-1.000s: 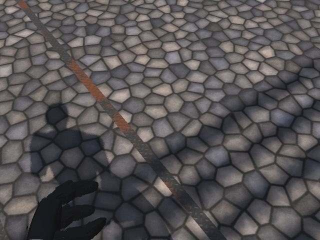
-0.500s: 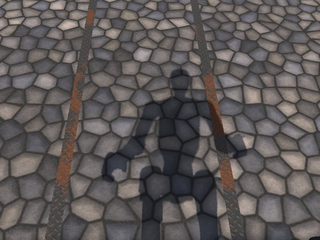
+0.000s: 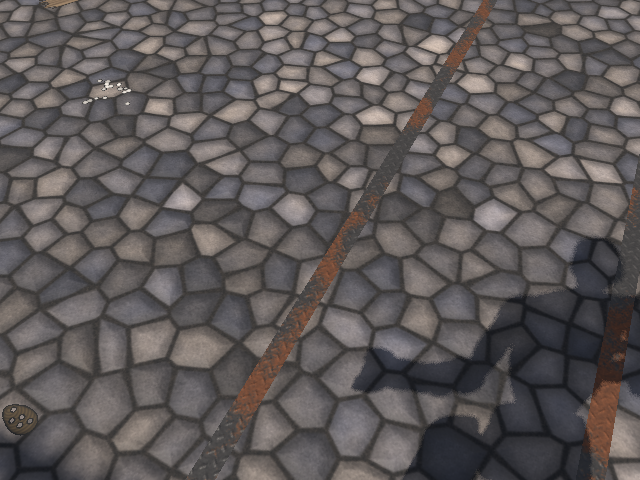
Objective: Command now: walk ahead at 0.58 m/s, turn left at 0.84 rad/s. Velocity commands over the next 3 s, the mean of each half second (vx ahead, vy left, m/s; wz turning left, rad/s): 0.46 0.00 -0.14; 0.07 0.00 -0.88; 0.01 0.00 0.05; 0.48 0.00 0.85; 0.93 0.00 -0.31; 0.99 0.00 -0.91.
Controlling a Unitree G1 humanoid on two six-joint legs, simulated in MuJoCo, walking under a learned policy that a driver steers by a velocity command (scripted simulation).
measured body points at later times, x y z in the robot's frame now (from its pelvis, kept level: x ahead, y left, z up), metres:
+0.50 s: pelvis +0.17 +0.03 +0.01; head +0.22 +0.03 +0.45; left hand +0.21 +0.32 -0.11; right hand +0.39 -0.22 -0.06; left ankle +0.22 +0.16 -0.73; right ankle +0.08 -0.10 -0.65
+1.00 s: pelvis +0.25 -0.03 +0.01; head +0.29 -0.09 +0.45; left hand +0.55 +0.12 -0.06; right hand +0.25 -0.37 -0.10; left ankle +0.37 +0.11 -0.66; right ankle +0.25 -0.12 -0.73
